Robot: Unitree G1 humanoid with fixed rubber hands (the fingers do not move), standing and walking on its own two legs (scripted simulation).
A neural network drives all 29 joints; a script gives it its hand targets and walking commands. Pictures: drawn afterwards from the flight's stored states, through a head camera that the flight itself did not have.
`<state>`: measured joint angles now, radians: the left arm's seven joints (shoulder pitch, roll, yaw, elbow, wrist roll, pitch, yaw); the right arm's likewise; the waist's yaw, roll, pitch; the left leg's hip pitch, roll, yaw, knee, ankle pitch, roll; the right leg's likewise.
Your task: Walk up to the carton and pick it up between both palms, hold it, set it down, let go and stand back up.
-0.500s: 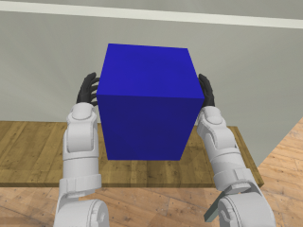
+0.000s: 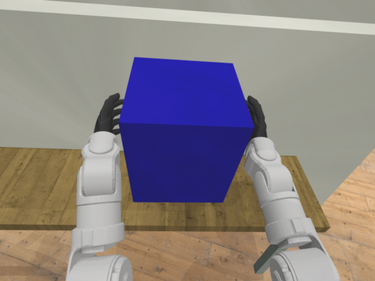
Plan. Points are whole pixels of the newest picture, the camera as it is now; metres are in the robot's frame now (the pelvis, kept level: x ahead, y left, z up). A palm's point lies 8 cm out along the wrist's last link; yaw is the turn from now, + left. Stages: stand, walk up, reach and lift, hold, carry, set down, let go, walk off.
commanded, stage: hold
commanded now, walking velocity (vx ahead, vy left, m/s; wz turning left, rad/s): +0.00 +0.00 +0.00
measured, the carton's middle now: (181, 134) +0.39 -0.01 +0.13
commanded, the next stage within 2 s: none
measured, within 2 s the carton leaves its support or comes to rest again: neither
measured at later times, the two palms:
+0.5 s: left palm (104, 135) +0.35 +0.15 +0.17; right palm (253, 132) +0.35 -0.15 +0.17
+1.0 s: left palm (109, 131) +0.35 +0.14 +0.17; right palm (258, 130) +0.35 -0.16 +0.17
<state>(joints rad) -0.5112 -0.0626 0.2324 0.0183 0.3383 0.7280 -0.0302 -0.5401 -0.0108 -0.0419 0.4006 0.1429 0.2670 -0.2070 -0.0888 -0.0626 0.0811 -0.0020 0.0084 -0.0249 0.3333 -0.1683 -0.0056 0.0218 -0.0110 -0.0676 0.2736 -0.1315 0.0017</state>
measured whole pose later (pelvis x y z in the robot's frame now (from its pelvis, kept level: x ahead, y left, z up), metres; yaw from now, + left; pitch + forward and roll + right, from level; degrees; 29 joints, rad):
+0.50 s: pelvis +0.00 -0.01 +0.00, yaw +1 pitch -10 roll -1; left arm -0.50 -0.06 0.29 0.03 0.34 0.72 -0.06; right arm -0.56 0.01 -0.01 0.42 0.13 0.28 -0.24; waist -0.10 -0.07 0.08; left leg 0.03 0.02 -0.04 0.31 -0.16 -0.02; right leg 0.06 0.00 -0.09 0.26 -0.14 -0.01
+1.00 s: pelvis +0.00 -0.01 +0.00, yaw +0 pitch -10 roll -1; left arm -0.51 -0.08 0.26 0.02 0.35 0.72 -0.03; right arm -0.57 -0.02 -0.02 0.44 0.14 0.25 -0.21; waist -0.09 -0.06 0.08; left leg 0.02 0.02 -0.02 0.33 -0.17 -0.02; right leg 0.04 0.00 -0.07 0.27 -0.13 -0.01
